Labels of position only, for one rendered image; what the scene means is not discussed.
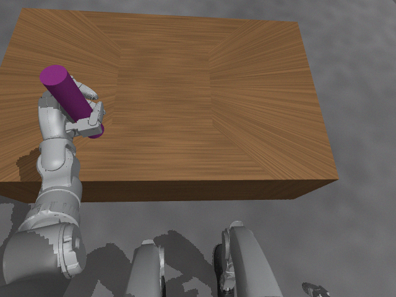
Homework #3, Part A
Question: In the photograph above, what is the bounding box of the left robot hand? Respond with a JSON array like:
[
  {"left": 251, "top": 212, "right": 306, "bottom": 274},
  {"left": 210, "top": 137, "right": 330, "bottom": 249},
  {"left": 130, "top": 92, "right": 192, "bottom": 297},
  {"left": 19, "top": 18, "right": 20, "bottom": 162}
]
[{"left": 38, "top": 75, "right": 106, "bottom": 142}]

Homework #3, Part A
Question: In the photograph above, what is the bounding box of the left robot arm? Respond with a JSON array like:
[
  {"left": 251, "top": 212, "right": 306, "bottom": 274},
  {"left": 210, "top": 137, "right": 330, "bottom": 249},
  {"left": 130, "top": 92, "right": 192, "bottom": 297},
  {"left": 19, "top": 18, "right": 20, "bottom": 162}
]
[{"left": 0, "top": 137, "right": 87, "bottom": 297}]

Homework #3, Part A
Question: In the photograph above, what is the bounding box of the right robot foot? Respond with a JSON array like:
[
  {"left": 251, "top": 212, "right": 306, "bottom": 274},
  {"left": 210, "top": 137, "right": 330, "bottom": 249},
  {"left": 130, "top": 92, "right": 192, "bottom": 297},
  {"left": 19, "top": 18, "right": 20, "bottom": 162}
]
[{"left": 214, "top": 244, "right": 235, "bottom": 297}]

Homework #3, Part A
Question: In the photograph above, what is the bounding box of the right robot hand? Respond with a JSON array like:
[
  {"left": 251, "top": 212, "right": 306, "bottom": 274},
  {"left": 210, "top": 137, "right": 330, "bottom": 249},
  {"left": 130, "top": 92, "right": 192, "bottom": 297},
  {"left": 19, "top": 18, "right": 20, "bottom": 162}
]
[{"left": 302, "top": 282, "right": 330, "bottom": 297}]

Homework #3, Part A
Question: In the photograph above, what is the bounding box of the can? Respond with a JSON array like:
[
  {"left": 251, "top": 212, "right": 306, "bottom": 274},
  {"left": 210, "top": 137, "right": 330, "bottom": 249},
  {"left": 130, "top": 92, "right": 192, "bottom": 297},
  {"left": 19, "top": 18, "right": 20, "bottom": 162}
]
[{"left": 40, "top": 65, "right": 104, "bottom": 139}]

